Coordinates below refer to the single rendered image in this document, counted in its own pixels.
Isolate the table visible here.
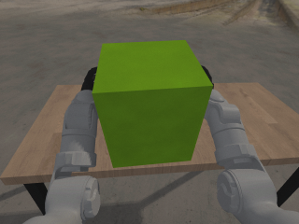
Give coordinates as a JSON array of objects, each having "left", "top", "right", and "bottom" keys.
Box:
[{"left": 0, "top": 82, "right": 299, "bottom": 216}]

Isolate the carton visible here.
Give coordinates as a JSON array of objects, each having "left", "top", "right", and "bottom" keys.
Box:
[{"left": 92, "top": 40, "right": 213, "bottom": 168}]

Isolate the right robot upper arm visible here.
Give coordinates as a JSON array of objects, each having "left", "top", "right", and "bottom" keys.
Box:
[{"left": 217, "top": 168, "right": 299, "bottom": 224}]

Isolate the left robot forearm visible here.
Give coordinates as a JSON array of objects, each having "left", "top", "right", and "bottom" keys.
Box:
[{"left": 45, "top": 90, "right": 99, "bottom": 213}]

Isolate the left robot hand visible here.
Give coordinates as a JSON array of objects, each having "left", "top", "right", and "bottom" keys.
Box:
[{"left": 81, "top": 66, "right": 97, "bottom": 91}]

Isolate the right robot hand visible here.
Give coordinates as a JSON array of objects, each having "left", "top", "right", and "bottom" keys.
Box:
[{"left": 201, "top": 65, "right": 214, "bottom": 89}]

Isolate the right robot forearm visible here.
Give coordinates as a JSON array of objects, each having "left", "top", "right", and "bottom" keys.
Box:
[{"left": 204, "top": 89, "right": 278, "bottom": 201}]

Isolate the left robot upper arm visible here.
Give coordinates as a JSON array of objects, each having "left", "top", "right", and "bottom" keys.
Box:
[{"left": 22, "top": 175, "right": 101, "bottom": 224}]

